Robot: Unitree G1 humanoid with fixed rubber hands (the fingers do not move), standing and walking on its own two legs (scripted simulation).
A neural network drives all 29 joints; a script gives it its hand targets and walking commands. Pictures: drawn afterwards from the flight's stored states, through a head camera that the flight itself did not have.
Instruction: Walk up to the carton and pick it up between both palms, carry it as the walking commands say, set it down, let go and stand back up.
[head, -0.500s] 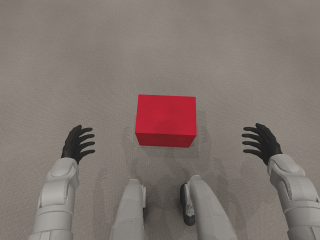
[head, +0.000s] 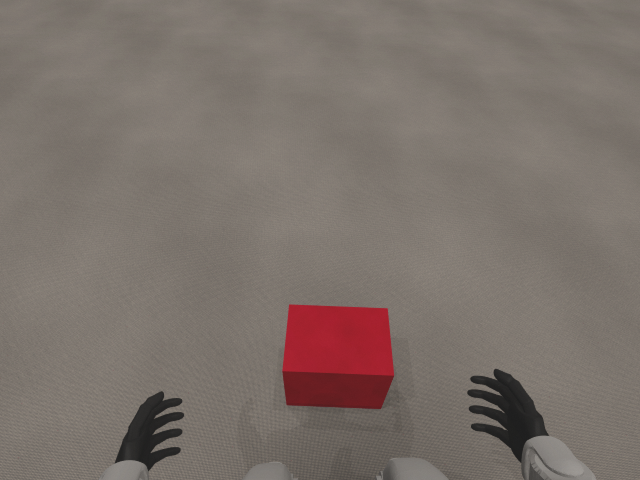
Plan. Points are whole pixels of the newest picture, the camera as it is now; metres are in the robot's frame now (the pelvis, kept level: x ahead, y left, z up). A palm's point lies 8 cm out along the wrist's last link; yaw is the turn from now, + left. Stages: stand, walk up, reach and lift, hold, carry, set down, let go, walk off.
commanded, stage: let go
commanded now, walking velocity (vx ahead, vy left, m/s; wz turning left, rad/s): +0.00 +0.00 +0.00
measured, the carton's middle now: (335, 357) +0.56 -0.06 -0.62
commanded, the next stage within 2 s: stand in 0.34 s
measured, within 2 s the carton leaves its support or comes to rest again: neither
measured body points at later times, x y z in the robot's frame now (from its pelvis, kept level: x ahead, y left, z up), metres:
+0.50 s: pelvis +0.03 -0.06 +0.01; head +0.01 -0.07 +0.46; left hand +0.14 +0.21 -0.08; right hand +0.18 -0.34 -0.07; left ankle +0.02 +0.07 -0.68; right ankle +0.10 -0.16 -0.71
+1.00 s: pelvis +0.07 -0.05 +0.00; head +0.05 -0.05 +0.45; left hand +0.21 +0.23 -0.08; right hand +0.17 -0.34 -0.09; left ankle +0.01 +0.05 -0.71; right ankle +0.10 -0.16 -0.71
